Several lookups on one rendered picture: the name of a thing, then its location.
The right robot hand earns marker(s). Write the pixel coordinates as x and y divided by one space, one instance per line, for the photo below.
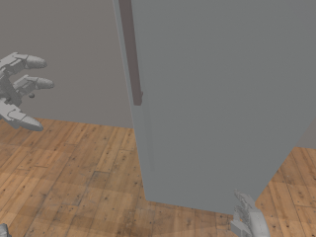
253 222

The fridge door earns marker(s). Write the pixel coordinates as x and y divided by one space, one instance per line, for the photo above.
229 87

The robot left upper arm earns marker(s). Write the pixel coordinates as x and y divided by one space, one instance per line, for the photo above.
4 232

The handle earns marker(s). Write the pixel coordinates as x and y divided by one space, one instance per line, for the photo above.
127 23

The left robot hand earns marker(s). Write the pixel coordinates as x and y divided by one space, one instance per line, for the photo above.
9 111

